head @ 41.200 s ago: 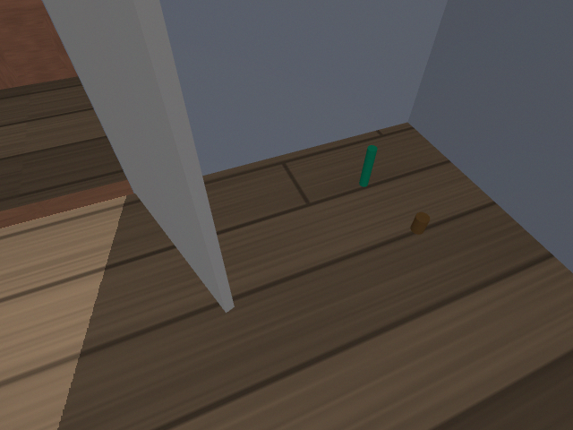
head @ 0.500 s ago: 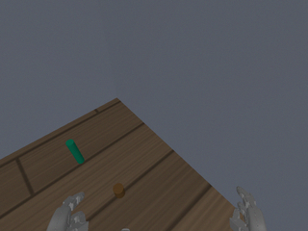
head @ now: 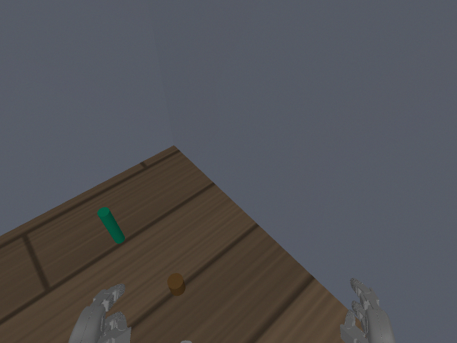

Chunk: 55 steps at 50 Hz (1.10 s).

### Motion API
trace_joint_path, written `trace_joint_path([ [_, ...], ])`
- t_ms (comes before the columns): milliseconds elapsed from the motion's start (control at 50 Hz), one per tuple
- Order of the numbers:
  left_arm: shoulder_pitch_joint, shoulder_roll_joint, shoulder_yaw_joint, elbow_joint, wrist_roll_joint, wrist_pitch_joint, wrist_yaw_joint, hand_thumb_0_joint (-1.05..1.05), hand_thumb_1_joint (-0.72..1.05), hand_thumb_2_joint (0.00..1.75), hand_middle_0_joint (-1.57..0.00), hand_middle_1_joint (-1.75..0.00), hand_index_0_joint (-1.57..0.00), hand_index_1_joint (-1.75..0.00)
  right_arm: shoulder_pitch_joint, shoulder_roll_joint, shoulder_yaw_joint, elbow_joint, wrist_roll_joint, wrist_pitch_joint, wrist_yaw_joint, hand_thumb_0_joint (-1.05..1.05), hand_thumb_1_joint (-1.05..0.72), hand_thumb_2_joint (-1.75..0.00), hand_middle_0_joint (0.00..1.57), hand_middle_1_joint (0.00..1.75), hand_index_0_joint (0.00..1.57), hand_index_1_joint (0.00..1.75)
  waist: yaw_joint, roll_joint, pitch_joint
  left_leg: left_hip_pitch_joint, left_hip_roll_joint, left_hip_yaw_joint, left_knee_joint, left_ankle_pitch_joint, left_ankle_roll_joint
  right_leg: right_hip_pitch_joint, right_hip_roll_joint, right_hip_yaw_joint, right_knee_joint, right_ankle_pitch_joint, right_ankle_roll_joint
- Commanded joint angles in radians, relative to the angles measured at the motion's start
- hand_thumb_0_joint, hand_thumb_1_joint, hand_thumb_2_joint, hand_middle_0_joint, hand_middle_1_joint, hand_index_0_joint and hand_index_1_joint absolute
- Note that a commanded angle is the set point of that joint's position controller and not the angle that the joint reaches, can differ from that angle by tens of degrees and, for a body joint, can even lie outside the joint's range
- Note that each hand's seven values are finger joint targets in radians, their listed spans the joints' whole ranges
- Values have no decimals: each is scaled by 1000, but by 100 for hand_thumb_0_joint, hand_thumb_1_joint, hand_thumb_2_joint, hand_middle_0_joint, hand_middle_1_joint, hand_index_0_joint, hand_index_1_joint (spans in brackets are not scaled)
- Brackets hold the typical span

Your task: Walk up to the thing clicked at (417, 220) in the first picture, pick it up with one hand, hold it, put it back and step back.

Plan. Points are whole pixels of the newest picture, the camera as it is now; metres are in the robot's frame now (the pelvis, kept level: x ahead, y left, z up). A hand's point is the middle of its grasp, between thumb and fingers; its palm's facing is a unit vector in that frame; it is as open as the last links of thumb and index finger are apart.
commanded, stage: home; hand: left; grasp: from above
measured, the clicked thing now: (176, 284) +0.46 +0.21 -0.67
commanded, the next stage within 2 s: stand in 0.48 s
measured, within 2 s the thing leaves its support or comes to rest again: neither
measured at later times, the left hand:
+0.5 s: hand (127, 338) +0.16 +0.18 -0.05, palm faces +0.05 -0.98 -0.20, open 7.4 cm
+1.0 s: hand out of the picture +0.04 +0.24 -0.12, palm faces +0.05 -0.94 -0.34, open 7.4 cm
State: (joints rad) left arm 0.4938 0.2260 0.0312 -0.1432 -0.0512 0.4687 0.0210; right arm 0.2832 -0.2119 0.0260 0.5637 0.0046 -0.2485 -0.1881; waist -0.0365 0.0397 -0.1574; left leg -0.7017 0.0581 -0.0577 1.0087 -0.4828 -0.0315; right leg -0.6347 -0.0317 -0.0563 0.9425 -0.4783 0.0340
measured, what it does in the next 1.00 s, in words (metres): stands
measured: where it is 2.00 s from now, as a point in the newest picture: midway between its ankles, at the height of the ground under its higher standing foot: outside the picture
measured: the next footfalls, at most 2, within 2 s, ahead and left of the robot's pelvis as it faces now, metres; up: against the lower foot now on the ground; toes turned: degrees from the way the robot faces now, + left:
none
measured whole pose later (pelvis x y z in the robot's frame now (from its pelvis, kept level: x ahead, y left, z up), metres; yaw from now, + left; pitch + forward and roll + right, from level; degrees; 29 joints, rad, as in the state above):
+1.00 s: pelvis -0.01 +0.00 +0.04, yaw +1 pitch -2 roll -1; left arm 0.26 0.29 0.05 0.91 0.04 0.04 0.03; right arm 0.21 -0.29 -0.05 0.96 -0.05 -0.01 -0.01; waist 0.03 0.00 0.05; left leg -0.33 0.02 -0.02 0.68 -0.33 -0.01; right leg -0.28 -0.06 -0.04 0.65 -0.34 0.04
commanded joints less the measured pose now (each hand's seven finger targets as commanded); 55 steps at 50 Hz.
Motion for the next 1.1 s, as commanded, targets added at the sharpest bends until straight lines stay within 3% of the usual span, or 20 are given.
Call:
trace_joint_path([
  [0, 15, 80, 49, -149, 7, -44, 7, 0, 90, 90, -20, -30, -20, -30, -66, -123, -52, -162, 0, -55, -14, 0, -90, -90, 20, 30, 20, 30, -3, -4, -82, 115, -49, 25, -158, 219, 35, 34, 45, -24, -149, 202, -23],
  [40, -36, 112, 70, -228, 2, -54, 7, 0, 90, 90, -20, -30, -20, -30, -65, -126, -55, -163, -1, -55, -13, 0, -90, -90, 20, 30, 20, 30, 2, 33, -89, 117, -47, 22, -161, 215, 31, 28, 46, -25, -141, 195, -25],
  [100, 11, 74, 43, -154, 8, -47, 6, 0, 90, 90, -20, -30, -20, -30, -70, -123, -51, -171, -1, -56, -13, 0, -90, -90, 20, 30, 20, 30, -3, 2, -62, 102, -47, 19, -168, 184, 33, 18, 48, -27, -147, 169, -26],
  [160, -37, 123, 80, -247, 5, -59, 10, 0, 90, 90, -20, -30, -20, -30, -62, -124, -56, -169, -1, -53, -13, 0, -90, -90, 20, 30, 20, 30, 6, 37, -102, 122, -44, 20, -165, 206, 29, 25, 49, -28, -137, 181, -28],
  [220, 8, 73, 41, -166, 6, -51, 7, 0, 90, 90, -20, -30, -20, -30, -61, -119, -50, -169, -1, -54, -13, 0, -90, -90, 20, 30, 20, 30, -7, 11, -77, 107, -46, 21, -158, 206, 32, 18, 47, -25, -138, 187, -26],
  [280, -40, 123, 80, -248, 4, -58, 12, 0, 90, 90, -20, -30, -20, -30, -63, -124, -55, -172, -1, -53, -14, 0, -90, -90, 20, 30, 20, 30, 6, 25, -100, 109, -46, 22, -159, 195, 31, 26, 47, -27, -139, 174, -26],
  [320, 0, 89, 52, -179, 4, -49, 6, 0, 90, 90, -20, -30, -20, -30, -64, -122, -52, -169, -1, -53, -12, 0, -90, -90, 20, 30, 20, 30, -4, 12, -66, 98, -46, 25, -159, 178, 33, 14, 47, -25, -144, 164, -25],
  [400, -21, 116, 74, -215, 6, -54, 10, 0, 90, 90, -20, -30, -20, -30, -61, -126, -55, -170, -1, -50, -14, 0, -90, -90, 20, 30, 20, 30, -2, 22, -82, 109, -46, 28, -154, 204, 32, 20, 47, -23, -138, 186, -25],
  [420, 13, 83, 49, -164, 5, -49, 5, 0, 90, 90, -20, -30, -20, -30, -65, -122, -53, -172, -1, -51, -13, 0, -90, -90, 20, 30, 20, 30, -6, 9, -89, 113, -44, 23, -152, 217, 32, 25, 48, -24, -134, 196, -24],
  [480, -41, 130, 81, -240, 6, -58, 12, 0, 90, 90, -20, -30, -20, -30, -60, -125, -56, -172, 1, -50, -15, 0, -90, -90, 20, 30, 20, 30, 3, 12, -86, 109, -45, 27, -150, 218, 33, 23, 46, -23, -139, 197, -25],
  [520, -16, 102, 57, -196, 8, -51, 10, 0, 90, 90, -20, -30, -20, -30, -63, -121, -51, -168, -1, -49, -14, 0, -90, -90, 20, 30, 20, 30, -2, 14, -65, 97, -46, 28, -157, 189, 33, 16, 46, -23, -143, 172, -25],
  [540, 16, 68, 39, -143, 4, -44, 6, 0, 90, 90, -20, -30, -20, -30, -68, -120, -51, -175, -1, -51, -14, 0, -90, -90, 20, 30, 20, 30, -9, 3, -65, 101, -46, 28, -154, 190, 34, 13, 46, -22, -144, 174, -23],
  [560, -296, 187, 60, 208, 116, -266, 47, 0, 90, 90, -20, -30, -20, -30, -121, -250, -91, 72, -122, 60, 46, 0, -90, -90, 20, 30, 20, 30, 74, -32, 145, 121, -10, -29, -245, 381, 86, 208, -20, 22, -152, 169, -57],
  [580, -187, 213, 81, 334, 125, -336, 43, 0, 90, 90, -20, -30, -20, -30, -131, -260, -108, 81, -123, 104, 83, 0, -90, -90, 20, 30, 20, 30, 82, -97, 69, 179, -22, 19, -217, 374, 98, 231, -42, 91, -207, 167, -88],
  [600, -183, 229, 78, 378, 124, -368, 37, 0, 90, 90, -20, -30, -20, -30, -134, -266, -115, 43, -125, 127, 99, 0, -90, -90, 20, 30, 20, 30, 59, -109, 73, 192, -35, 8, -213, 337, 96, 180, -40, 123, -235, 152, -115],
  [620, -194, 244, 67, 426, 127, -393, 34, 0, 90, 90, -20, -30, -20, -30, -133, -262, -113, 55, -115, 139, 119, 0, -90, -90, 20, 30, 20, 30, 62, -81, 49, 225, -43, 5, -220, 301, 95, 222, -59, 139, -232, 165, -112],
  [680, -258, 222, 64, 553, 110, -413, 21, 0, 90, 90, -20, -30, -20, -30, -119, -227, -111, 128, -59, 155, 165, 0, -90, -90, 20, 30, 20, 30, 62, -87, 35, 302, -45, 18, -256, 253, 86, 236, -72, 124, -261, 171, -89],
  [760, -285, 201, 61, 719, 106, -438, 21, 0, 90, 90, -20, -30, -20, -30, -153, -239, -122, 186, -62, 178, 179, 0, -90, -90, 20, 30, 20, 30, 75, -1, 95, 307, 4, -62, -398, 130, 99, 252, -40, 63, -283, 108, -53],
  [920, -284, 219, 63, 957, 94, -476, 21, 0, 90, 90, -20, -30, -20, -30, -129, -248, -114, 297, -52, 208, 161, 0, -90, -90, 20, 30, 20, 30, 59, -1, 123, 410, 16, -60, -493, 291, 85, 377, -56, 67, -405, 271, -50],
  [1080, -293, 242, 52, 1105, 86, -481, 25, 0, 90, 90, -20, -30, -20, -30, -117, -257, -105, 395, -36, 229, 154, 0, -90, -90, 20, 30, 20, 30, 47, -17, 169, 484, 25, -50, -586, 289, 67, 456, -80, 78, -547, 286, -42],
])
